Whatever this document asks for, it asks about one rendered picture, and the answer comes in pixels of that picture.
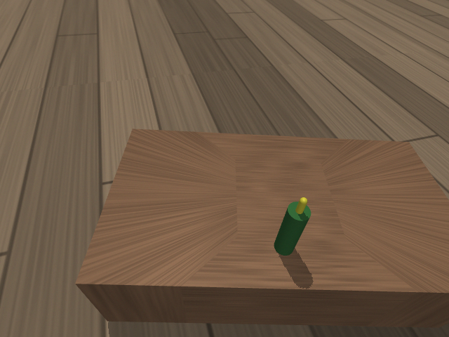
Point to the bottle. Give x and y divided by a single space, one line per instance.
294 222

